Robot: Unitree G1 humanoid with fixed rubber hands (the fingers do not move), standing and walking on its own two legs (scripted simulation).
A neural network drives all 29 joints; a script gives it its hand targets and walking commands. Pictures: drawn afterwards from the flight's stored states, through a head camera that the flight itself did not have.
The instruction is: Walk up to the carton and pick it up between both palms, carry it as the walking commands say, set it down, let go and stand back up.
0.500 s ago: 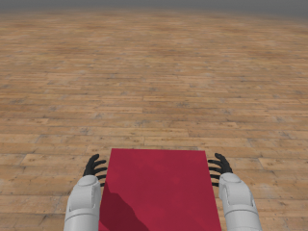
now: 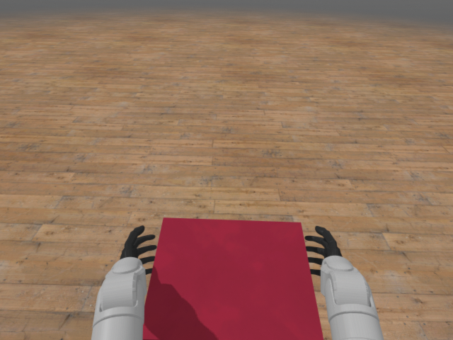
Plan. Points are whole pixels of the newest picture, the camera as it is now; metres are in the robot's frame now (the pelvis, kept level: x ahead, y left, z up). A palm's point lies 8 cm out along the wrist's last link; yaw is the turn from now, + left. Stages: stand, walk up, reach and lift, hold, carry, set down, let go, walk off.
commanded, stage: hold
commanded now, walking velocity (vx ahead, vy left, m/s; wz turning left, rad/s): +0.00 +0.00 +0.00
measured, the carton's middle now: (230, 288) +0.28 +0.00 -0.05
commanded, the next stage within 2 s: carry in 0.72 s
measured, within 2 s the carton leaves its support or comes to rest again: neither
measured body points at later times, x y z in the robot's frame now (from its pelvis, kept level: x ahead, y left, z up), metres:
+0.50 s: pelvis +0.00 +0.01 +0.00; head -0.06 +0.01 +0.45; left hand +0.28 +0.19 +0.03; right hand +0.28 -0.18 +0.03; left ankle +0.01 +0.12 -0.75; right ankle +0.01 -0.12 -0.75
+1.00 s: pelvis -0.04 +0.00 -0.03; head -0.04 +0.01 +0.42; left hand +0.26 +0.19 +0.05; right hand +0.26 -0.18 +0.05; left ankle +0.01 +0.12 -0.75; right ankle +0.01 -0.12 -0.75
